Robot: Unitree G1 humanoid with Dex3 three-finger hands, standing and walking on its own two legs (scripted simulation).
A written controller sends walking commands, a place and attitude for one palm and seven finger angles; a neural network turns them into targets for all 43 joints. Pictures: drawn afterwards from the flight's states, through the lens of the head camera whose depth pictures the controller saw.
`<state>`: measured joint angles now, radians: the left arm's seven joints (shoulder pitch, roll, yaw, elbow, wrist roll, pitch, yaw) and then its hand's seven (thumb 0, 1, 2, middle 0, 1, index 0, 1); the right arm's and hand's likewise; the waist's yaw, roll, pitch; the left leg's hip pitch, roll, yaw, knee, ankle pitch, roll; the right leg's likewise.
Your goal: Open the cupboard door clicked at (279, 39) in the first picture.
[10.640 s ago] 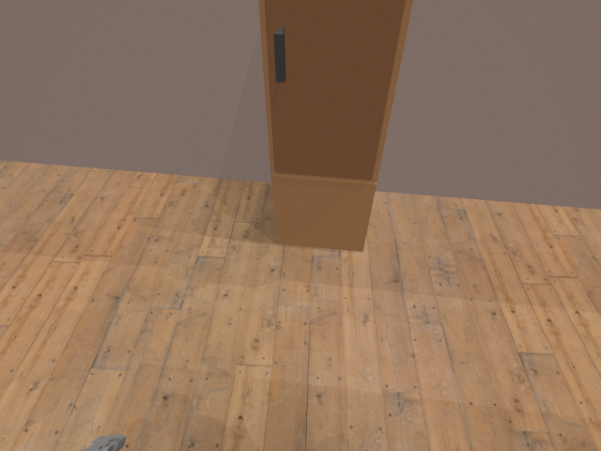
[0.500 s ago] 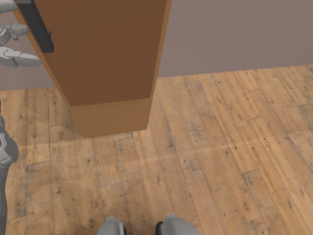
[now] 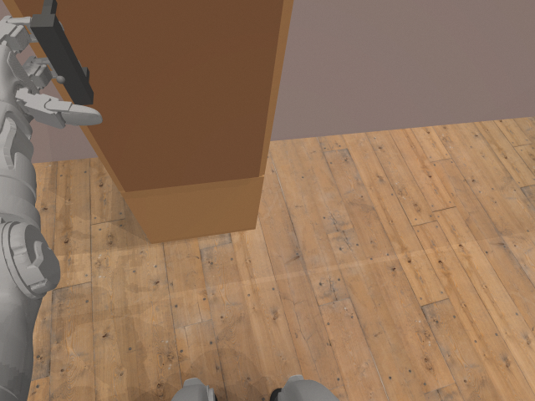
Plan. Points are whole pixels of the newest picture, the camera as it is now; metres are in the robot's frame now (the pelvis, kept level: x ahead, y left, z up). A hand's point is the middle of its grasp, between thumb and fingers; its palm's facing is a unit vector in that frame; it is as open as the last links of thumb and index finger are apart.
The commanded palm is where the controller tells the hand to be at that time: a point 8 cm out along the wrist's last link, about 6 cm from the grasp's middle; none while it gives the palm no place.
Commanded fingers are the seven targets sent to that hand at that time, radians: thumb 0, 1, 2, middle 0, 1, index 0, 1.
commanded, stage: slide the fingers in behind the handle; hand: left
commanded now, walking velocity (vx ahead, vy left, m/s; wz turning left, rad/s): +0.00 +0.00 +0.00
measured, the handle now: (67, 53) +0.59 +0.22 +0.12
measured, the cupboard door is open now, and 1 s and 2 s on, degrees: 0 0 1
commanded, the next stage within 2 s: close the thumb around the handle in 1.00 s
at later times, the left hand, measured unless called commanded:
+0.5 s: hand (74, 81) +0.53 +0.20 +0.13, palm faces +0.06 -1.00 +0.02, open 14.0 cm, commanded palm +0.51 +0.24 +0.12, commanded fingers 0.00 -0.50 0.30 -0.30 -1.20 -0.30 -1.20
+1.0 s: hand (84, 78) +0.55 +0.19 +0.12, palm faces +0.07 -1.00 +0.01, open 14.0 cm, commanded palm +0.52 +0.23 +0.12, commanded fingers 0.00 -0.50 0.30 -0.30 -1.20 -0.30 -1.20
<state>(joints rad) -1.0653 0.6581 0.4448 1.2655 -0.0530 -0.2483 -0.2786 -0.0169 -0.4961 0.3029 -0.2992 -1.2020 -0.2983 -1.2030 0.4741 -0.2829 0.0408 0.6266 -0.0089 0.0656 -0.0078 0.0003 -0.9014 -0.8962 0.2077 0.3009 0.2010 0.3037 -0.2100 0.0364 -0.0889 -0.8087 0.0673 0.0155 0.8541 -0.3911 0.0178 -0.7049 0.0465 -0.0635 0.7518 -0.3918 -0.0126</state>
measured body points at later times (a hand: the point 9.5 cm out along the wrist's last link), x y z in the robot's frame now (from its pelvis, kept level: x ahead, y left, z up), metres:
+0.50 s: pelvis +0.00 +0.00 +0.00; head +0.11 +0.02 +0.44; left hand +0.52 +0.25 +0.13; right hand -0.03 -0.27 -0.10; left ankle +0.00 +0.10 -0.70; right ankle -0.03 -0.12 -0.70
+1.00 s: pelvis -0.01 +0.00 +0.00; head +0.12 +0.02 +0.43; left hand +0.54 +0.25 +0.13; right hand -0.06 -0.26 -0.10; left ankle +0.00 +0.10 -0.70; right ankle -0.03 -0.12 -0.70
